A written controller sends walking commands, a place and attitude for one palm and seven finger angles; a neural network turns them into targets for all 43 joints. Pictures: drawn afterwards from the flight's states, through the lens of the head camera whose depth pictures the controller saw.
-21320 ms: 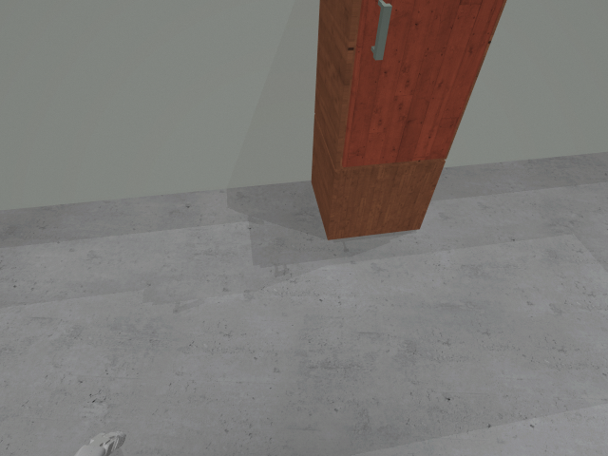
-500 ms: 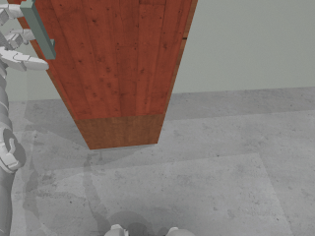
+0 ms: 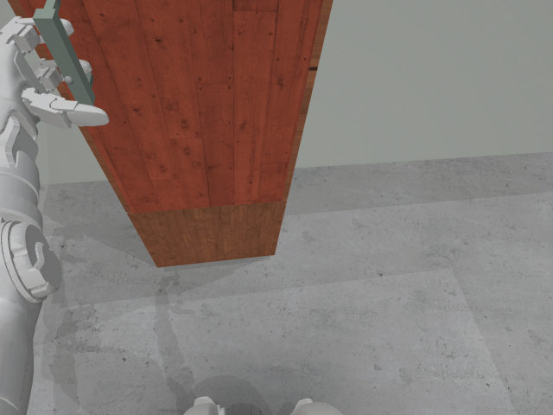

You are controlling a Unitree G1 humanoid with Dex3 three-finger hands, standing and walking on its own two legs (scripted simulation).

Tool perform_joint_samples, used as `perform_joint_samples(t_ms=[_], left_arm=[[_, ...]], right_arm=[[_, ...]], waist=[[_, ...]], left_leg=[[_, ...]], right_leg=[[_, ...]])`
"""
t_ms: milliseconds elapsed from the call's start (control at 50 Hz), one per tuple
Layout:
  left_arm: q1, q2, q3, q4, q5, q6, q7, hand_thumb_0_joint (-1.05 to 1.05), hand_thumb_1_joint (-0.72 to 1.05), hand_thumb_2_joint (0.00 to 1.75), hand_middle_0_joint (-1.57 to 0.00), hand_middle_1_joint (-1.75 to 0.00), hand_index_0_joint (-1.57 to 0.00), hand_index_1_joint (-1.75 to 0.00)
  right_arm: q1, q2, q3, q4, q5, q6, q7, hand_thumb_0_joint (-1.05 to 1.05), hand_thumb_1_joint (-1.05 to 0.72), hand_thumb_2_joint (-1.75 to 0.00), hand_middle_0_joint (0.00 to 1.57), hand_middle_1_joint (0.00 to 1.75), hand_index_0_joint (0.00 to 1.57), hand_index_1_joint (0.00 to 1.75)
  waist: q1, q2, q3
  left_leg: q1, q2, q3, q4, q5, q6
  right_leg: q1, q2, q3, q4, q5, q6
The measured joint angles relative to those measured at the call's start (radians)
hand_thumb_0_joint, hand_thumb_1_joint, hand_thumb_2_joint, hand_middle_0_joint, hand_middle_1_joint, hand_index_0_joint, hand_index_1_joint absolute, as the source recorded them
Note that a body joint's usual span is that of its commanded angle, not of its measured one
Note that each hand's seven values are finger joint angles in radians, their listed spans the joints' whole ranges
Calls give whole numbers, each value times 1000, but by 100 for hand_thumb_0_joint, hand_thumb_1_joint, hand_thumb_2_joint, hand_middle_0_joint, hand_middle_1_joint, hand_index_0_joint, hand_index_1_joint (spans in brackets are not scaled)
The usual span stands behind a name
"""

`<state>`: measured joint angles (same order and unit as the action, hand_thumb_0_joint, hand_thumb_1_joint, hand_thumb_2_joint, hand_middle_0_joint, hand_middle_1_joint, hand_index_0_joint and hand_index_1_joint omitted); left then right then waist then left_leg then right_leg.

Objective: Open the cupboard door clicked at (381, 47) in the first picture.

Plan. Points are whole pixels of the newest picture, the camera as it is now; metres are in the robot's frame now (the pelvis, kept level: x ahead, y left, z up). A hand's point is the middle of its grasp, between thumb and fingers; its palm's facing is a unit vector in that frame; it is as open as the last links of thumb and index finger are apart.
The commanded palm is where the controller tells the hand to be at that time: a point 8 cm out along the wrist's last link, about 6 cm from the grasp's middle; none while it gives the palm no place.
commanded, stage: slide the fingers in behind the handle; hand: left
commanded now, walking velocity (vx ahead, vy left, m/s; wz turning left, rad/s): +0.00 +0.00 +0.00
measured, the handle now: (70, 53) +0.59 +0.22 +0.15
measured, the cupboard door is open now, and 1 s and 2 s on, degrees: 0 0 13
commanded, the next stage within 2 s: close the thumb around the handle in 0.54 s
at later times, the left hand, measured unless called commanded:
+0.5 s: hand (82, 75) +0.54 +0.20 +0.16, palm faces +0.03 -1.00 +0.02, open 14.0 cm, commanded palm +0.52 +0.24 +0.15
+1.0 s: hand (78, 80) +0.53 +0.20 +0.16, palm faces +0.03 -1.00 +0.00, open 10.3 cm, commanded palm +0.52 +0.24 +0.15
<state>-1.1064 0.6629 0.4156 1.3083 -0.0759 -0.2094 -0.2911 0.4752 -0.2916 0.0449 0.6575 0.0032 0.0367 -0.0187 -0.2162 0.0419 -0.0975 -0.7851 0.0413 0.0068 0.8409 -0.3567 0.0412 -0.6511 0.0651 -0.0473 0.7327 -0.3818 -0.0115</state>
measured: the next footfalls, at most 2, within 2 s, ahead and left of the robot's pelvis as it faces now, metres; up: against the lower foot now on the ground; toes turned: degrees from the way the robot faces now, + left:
none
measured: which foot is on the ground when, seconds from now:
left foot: down 0.00-1.00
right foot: down 0.00-1.00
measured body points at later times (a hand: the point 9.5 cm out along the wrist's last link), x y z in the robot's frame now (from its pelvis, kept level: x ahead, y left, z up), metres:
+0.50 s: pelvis +0.00 +0.00 +0.00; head +0.11 +0.02 +0.44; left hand +0.54 +0.25 +0.16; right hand -0.05 -0.27 -0.10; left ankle +0.02 +0.09 -0.70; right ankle -0.02 -0.12 -0.70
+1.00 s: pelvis +0.01 +0.00 +0.00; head +0.10 +0.02 +0.44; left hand +0.53 +0.25 +0.16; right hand -0.01 -0.27 -0.10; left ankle +0.02 +0.09 -0.70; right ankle -0.02 -0.12 -0.70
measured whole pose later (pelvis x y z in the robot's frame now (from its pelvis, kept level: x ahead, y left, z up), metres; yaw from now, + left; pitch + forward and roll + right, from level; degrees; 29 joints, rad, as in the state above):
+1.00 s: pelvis +0.01 +0.00 +0.00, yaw +1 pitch +17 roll -4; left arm -1.09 0.61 0.38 1.27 -0.08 -0.23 -0.25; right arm 0.45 -0.28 0.03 0.65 0.00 0.02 -0.01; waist -0.20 0.04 -0.10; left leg -0.77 0.03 0.00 0.83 -0.36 0.04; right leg -0.64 0.06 -0.05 0.73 -0.39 -0.02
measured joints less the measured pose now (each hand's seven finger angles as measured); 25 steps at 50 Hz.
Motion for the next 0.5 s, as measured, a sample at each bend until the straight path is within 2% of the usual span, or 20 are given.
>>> perform_joint_samples(t_ms=[80,180,280,500], left_arm=[[-5,10,-4,9,17,3,22,-2,-50,30,-30,-120,-30,-120],[-19,8,-16,7,8,-23,26,-2,-50,30,-30,-120,-30,-120],[-48,12,-24,31,13,-5,23,-2,-50,30,-30,-120,-30,-120],[-25,-4,-1,6,16,-8,37,-2,-50,30,-30,-120,-30,-120]], right_arm=[[3,1,0,-7,-1,-9,-1,0,-90,-90,20,30,20,30],[2,6,2,3,-1,-18,1,0,-90,-90,20,30,20,30],[3,6,3,6,-2,-24,-1,0,-90,-90,20,30,20,30],[9,6,0,3,-6,-19,4,0,-90,-90,20,30,20,30]], waist=[[-6,2,4],[-5,0,12],[-9,1,11],[-7,2,4]], left_leg=[[-5,1,0,0,5,-1],[-12,1,-2,2,8,-3],[-24,0,-6,3,9,-4],[-15,3,3,-4,2,-5]], right_leg=[[-7,1,0,3,3,-1],[-14,1,-2,7,4,-3],[-25,1,-6,10,4,-4],[-20,3,4,6,-1,-5]])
